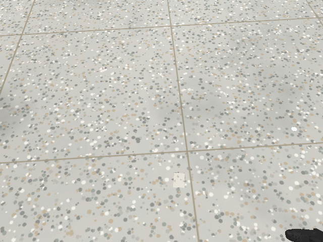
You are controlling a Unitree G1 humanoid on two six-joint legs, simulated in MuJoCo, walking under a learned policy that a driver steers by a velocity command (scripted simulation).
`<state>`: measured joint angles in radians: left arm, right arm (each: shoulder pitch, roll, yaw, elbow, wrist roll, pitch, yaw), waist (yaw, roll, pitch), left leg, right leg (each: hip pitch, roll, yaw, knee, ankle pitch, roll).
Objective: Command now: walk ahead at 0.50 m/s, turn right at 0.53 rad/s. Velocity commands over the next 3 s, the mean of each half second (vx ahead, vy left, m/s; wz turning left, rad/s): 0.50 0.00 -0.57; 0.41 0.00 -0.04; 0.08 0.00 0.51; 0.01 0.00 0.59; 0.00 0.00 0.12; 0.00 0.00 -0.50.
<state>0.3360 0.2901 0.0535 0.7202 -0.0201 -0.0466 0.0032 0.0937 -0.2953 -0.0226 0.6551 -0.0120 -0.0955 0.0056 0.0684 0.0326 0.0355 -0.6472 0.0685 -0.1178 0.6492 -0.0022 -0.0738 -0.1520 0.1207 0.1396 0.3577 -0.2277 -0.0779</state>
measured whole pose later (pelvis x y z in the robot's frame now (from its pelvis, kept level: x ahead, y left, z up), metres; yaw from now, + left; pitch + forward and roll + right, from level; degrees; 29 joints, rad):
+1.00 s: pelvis +0.49 -0.11 +0.00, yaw -17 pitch +0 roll -2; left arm 0.25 0.25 0.06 0.76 0.02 -0.06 0.02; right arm 0.18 -0.29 -0.06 0.79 0.01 -0.03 0.02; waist 0.03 0.05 0.06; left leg -0.65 0.09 -0.03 0.77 -0.01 -0.04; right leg -0.05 0.05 -0.17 0.27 -0.23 -0.07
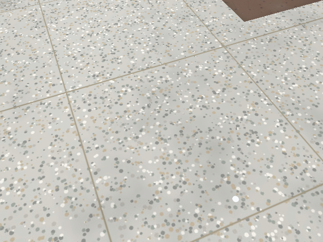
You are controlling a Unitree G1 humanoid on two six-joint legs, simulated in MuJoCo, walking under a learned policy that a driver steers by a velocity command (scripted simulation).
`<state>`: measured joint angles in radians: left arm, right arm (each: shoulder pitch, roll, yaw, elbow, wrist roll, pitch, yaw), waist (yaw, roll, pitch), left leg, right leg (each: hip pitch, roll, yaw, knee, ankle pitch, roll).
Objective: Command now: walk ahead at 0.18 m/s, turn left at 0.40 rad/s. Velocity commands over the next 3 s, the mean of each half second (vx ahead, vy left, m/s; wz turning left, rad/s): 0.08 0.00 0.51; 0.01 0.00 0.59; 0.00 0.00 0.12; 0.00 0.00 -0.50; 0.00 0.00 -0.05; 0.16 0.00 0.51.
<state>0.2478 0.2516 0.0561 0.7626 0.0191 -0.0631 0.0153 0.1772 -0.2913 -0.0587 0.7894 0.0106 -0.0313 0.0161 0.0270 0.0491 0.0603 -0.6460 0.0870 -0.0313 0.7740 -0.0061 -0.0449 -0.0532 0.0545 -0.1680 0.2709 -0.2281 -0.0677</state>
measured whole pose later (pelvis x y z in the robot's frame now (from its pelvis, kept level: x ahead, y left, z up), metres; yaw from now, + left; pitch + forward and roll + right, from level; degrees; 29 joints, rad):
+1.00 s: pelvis +0.13 -0.01 -0.01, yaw +36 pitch +1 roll +0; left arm 0.15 0.29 0.08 0.72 -0.02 0.02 0.02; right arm 0.16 -0.29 -0.08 0.59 0.02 0.08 0.01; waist 0.02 -0.01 0.05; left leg -0.31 0.02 0.03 0.61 -0.29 -0.03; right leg -0.25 -0.11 -0.14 0.52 -0.27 0.03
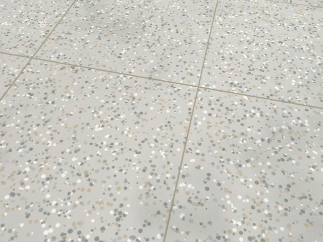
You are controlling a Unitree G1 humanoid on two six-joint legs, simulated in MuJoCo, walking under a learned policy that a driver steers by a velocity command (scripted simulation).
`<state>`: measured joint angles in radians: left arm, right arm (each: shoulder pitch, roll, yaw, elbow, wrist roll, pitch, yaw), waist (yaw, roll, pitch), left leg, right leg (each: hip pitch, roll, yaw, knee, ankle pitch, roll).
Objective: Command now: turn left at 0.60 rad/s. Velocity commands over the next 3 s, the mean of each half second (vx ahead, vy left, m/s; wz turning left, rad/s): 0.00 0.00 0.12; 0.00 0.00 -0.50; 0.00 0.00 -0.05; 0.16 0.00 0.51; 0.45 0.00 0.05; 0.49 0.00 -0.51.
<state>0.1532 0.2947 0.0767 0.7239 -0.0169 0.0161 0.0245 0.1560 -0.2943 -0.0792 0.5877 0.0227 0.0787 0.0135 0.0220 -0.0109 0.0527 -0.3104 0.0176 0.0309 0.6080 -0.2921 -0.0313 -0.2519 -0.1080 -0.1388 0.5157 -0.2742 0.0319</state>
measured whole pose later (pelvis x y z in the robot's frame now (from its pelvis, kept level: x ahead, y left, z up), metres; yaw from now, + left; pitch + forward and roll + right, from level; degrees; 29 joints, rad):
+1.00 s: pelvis -0.01 +0.01 +0.01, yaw -17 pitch +1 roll +0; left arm 0.12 0.29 0.07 0.63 -0.02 0.07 -0.01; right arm 0.19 -0.29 -0.08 0.70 0.00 0.02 -0.03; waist -0.03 -0.01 0.07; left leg -0.19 0.06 0.18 0.44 -0.27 0.01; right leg -0.41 -0.05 -0.02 0.78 -0.39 0.08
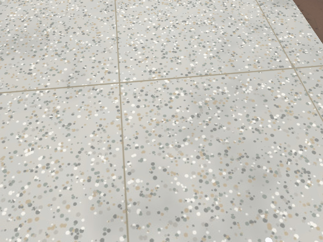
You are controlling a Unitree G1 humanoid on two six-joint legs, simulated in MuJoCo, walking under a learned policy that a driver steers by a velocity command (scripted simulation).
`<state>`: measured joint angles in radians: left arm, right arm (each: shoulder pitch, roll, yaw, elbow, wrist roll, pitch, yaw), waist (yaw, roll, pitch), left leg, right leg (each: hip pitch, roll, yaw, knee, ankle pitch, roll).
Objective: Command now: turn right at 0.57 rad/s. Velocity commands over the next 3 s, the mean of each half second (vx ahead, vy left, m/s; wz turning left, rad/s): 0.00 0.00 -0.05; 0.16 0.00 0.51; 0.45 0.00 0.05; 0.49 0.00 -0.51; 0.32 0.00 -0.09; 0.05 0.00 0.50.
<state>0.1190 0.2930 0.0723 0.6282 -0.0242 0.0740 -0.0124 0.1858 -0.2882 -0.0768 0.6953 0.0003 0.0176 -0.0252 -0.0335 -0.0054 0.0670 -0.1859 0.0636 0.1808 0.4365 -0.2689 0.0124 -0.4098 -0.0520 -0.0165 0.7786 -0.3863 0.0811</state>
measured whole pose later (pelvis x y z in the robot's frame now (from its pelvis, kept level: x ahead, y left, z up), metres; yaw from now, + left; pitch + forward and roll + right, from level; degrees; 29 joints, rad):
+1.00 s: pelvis +0.06 -0.01 +0.00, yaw +19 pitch +2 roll -1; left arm 0.08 0.31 0.08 0.73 -0.02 -0.08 -0.02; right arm 0.33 -0.31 -0.06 0.69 0.02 -0.02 -0.02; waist -0.06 -0.02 0.01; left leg -0.13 -0.06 -0.19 0.39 -0.29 0.05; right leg -0.41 0.01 0.08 0.55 -0.22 0.06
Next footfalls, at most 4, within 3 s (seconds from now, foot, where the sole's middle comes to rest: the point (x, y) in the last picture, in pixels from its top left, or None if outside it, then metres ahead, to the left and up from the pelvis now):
0.06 right None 0.04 -0.13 -0.78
0.58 left None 0.02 0.09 -0.78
1.06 right None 0.22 -0.10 -0.78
1.50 left None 0.37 0.23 -0.78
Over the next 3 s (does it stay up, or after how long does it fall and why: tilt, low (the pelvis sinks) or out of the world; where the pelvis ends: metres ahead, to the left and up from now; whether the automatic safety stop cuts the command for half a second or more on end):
stays up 0.85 0.05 0.00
